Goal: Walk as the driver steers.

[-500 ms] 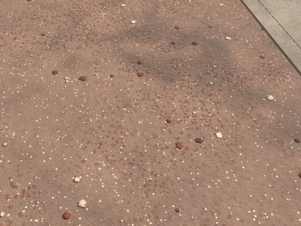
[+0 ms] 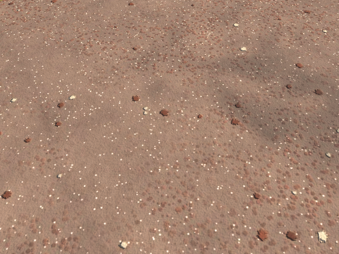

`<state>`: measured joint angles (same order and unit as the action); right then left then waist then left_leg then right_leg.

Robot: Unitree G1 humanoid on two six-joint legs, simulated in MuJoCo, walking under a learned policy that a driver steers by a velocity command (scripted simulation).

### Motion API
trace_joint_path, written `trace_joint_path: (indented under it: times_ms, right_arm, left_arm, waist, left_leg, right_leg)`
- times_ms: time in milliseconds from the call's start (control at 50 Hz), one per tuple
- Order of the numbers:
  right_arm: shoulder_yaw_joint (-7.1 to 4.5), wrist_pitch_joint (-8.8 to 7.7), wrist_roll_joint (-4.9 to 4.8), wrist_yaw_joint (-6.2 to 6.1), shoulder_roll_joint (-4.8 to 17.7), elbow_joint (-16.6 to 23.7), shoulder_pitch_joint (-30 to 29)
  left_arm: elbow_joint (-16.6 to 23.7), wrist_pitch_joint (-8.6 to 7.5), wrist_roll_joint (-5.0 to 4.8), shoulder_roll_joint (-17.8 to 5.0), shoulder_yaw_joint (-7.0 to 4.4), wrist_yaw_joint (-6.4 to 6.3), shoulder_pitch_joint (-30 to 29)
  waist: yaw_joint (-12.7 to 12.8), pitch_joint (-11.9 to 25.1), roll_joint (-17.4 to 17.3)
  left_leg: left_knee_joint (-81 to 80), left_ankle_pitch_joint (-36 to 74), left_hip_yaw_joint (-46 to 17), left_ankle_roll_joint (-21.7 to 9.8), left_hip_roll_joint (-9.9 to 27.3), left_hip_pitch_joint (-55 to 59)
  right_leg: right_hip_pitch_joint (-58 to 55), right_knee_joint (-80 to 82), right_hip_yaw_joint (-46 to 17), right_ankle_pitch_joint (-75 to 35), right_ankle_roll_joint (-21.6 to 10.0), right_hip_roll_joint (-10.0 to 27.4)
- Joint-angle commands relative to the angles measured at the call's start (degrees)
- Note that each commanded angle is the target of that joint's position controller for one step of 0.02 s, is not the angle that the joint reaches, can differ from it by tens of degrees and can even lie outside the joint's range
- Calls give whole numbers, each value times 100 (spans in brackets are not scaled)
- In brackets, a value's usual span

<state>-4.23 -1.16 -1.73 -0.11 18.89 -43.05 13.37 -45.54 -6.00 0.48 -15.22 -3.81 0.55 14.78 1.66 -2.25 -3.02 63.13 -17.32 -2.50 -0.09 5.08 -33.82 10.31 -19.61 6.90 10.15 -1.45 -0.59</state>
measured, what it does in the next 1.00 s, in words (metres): walks ahead, turning left: left foot, then right foot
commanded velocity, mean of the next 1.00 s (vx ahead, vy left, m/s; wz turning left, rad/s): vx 0.50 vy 0.00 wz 0.58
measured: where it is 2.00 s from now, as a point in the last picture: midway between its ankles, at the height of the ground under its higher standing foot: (77, 146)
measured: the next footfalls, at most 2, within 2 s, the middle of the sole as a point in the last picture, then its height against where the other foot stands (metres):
left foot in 0.28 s outside the picture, level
right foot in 0.76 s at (171, 213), level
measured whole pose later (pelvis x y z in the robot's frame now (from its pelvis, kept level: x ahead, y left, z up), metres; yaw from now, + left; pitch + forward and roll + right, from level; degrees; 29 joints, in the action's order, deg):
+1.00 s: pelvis +0.55 +0.13 +0.00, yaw +35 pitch +1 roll -2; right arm -4.5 -0.4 -1.5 -0.4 18.5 -37.5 14.4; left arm -45.4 -5.8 0.4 -15.3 -3.7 0.8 15.2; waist 2.1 -2.0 -2.9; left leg 63.1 -17.6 -4.1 0.0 3.6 -34.1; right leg 9.8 -20.3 5.1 11.5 -1.7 -1.6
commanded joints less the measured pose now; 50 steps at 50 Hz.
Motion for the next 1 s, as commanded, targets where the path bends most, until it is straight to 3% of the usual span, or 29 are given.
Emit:
trace_joint_path:
  times_ms: [20,100,180,220,240,260,280,300,320,340,360,380,400,420,480,580,640,700,740,760,780,800,820,840,860,880,900,940,1000]
  right_arm:
    - [-1,28,53,50,76,468,42]
    - [50,-45,43,208,12,670,-619]
    - [25,-21,45,306,115,970,-1173]
    - [-53,7,73,328,262,1054,-1087]
    - [-138,32,78,317,401,1012,-751]
    - [-286,53,56,286,617,817,48]
    - [-504,108,25,191,1029,518,1089]
    - [-623,109,-41,103,1752,508,1092]
    - [-501,-32,14,166,1555,815,1103]
    - [-371,-146,58,213,1102,749,971]
    - [-319,-211,59,210,940,718,770]
    - [-259,-229,70,194,750,760,365]
    - [-197,-238,129,168,585,849,86]
    - [-180,-236,172,144,559,922,-36]
    - [-217,-264,122,42,683,851,93]
    - [-254,-196,64,-91,784,674,472]
    - [-268,-158,25,-99,792,531,759]
    - [-262,-101,19,-121,721,474,826]
    - [-250,-59,26,-122,652,500,704]
    - [-174,-64,51,-107,442,547,670]
    - [-44,-78,151,-94,110,665,712]
    - [27,-117,-47,-100,-105,818,1461]
    - [-68,-112,-87,-124,499,668,1380]
    - [-151,-85,-44,-116,769,731,770]
    - [-156,-60,13,-123,729,781,478]
    - [-171,-64,72,-101,655,849,277]
    - [-170,-44,36,-58,543,871,317]
    - [-129,15,-17,-18,310,897,327]
    - [-31,9,58,-8,77,1032,2]
  left_arm:
    - [291,-126,-11,-832,-220,-38,-354]
    - [196,-49,-46,-1026,-276,-82,-269]
    - [31,83,-175,-1232,-356,-84,28]
    - [10,166,-242,-1391,-405,-93,19]
    - [21,212,-284,-1475,-429,-98,-19]
    - [41,263,-316,-1455,-414,-102,-106]
    - [79,259,-215,-1244,-325,-126,11]
    - [393,180,81,-435,-72,-97,440]
    - [520,-29,-57,-607,-20,-50,176]
    - [674,-147,-300,-1055,-128,-3,-451]
    - [719,-222,-293,-991,-89,-11,-582]
    - [645,-247,-132,-969,-93,-63,-569]
    - [599,-210,-34,-1035,-137,-81,-476]
    - [586,-143,-12,-1044,-153,-65,-407]
    - [627,4,56,-788,-94,-62,-527]
    - [877,-3,2,-509,42,11,-1551]
    - [1010,-61,-76,-600,25,80,-1917]
    - [1036,-127,-93,-792,-60,129,-1865]
    - [912,-179,-101,-904,-152,108,-1333]
    - [802,-210,-45,-1070,-243,69,-767]
    - [733,-215,39,-1382,-326,18,109]
    - [513,-122,65,-1715,-414,55,548]
    - [599,-94,-75,-1171,-293,88,404]
    - [649,-53,-81,-863,-208,56,186]
    - [675,-18,-18,-786,-162,45,-95]
    - [626,0,11,-678,-132,32,-245]
    - [591,-13,43,-620,-104,9,-310]
    - [494,-52,-8,-598,-114,-4,-319]
    - [289,-92,-29,-823,-178,10,-125]
  waist:
    - [-157,15,688]
    - [72,-121,559]
    - [199,-291,553]
    - [33,-144,656]
    - [-196,117,730]
    - [-678,529,657]
    - [-1117,1068,366]
    - [-547,1315,-1313]
    - [-709,2391,-960]
    - [-891,1705,-390]
    - [-719,1145,-191]
    - [-459,808,147]
    - [-243,687,78]
    - [-132,638,-4]
    - [-98,473,141]
    - [-474,151,-63]
    - [-614,93,-136]
    - [-525,131,-294]
    - [-217,276,-469]
    - [68,686,-395]
    - [398,1523,252]
    - [41,2098,2224]
    - [157,1641,1581]
    - [296,965,1091]
    - [204,575,713]
    - [119,286,663]
    - [-11,230,837]
    - [-66,167,971]
    - [-34,69,734]
  left_leg:
    - [-579,668,-281,76,351,-504]
    - [-1899,1758,99,-12,203,-201]
    - [-2517,1473,346,-240,78,-254]
    - [-2632,908,608,-450,-187,93]
    - [-2654,640,796,-584,-423,619]
    - [-2943,802,958,-766,-726,1685]
    - [-3018,965,598,-995,-760,3375]
    - [-3442,342,-2358,-1882,726,5105]
    - [-4526,-903,-4725,-2501,1423,5650]
    - [-4786,-721,-4092,-2153,1336,5315]
    - [-4733,-290,-3360,-1962,1112,4603]
    - [-4686,393,-2784,-1776,883,3816]
    - [-4752,1039,-2373,-1698,706,3234]
    - [-4863,1380,-2218,-1701,621,2890]
    - [-5020,2111,-1699,-1744,449,2334]
    - [-4982,1432,-1245,-1327,18,1941]
    - [-4768,1113,-1553,-1238,134,2099]
    - [-4275,1073,-2038,-1142,291,2579]
    - [-3825,1373,-2174,-999,211,2619]
    - [-3101,1596,-1964,-816,-83,2415]
    - [-1488,748,-1471,-582,-452,1681]
    - [280,-1735,-791,-200,-1164,-387]
    - [993,-1563,-929,-123,-674,-1053]
    - [1145,-1019,-795,-84,-492,-1192]
    - [1045,-619,-623,-49,-304,-994]
    - [802,-351,-620,-41,-150,-887]
    - [644,-190,-595,-51,-3,-620]
    - [382,-92,-420,-20,91,-524]
    - [-378,267,-405,52,102,-690]
  right_leg:
    - [-287,1264,-962,-975,-1036,1696]
    - [-432,1263,-117,-1182,-824,1514]
    - [-1112,1007,175,-1411,-651,1721]
    - [-1403,423,343,-2783,-541,1767]
    - [-1442,-200,455,-3742,-470,1723]
    - [-1196,-1294,653,-4261,-326,1547]
    - [-164,-2842,728,-3450,-74,1317]
    - [2401,-5014,583,1490,347,370]
    - [3225,-6002,-979,2603,361,-132]
    - [3784,-6045,-1222,2054,238,165]
    - [3753,-5623,-1172,1561,122,400]
    - [3389,-5112,-1193,1199,124,611]
    - [2935,-4734,-1247,957,137,738]
    - [2651,-4553,-1247,825,174,759]
    - [2476,-3771,-1080,428,412,663]
    - [2092,-1694,-1006,-1360,571,270]
    - [1857,-1166,-1086,-1547,506,124]
    - [1689,-836,-1199,-984,335,66]
    - [983,-586,-1062,-661,125,22]
    - [6,-515,-1156,-676,-84,232]
    - [-1489,-640,-2122,-372,-451,1228]
    - [-3117,-63,-4807,1076,-1320,2382]
    - [-2870,216,-5114,2222,-1178,2412]
    - [-2216,292,-4202,2022,-952,2180]
    - [-1531,382,-3474,1228,-844,1950]
    - [-1037,497,-2982,590,-838,1763]
    - [-719,620,-2549,205,-786,1614]
    - [-492,857,-1967,-180,-842,1490]
    - [-469,1089,-1569,-779,-1055,1559]
Keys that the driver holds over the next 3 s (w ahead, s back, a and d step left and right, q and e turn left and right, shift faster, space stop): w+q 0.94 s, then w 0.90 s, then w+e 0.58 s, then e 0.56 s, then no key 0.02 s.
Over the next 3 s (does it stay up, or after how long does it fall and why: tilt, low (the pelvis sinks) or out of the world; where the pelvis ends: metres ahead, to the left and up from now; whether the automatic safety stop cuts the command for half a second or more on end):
stays up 1.32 0.70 -0.01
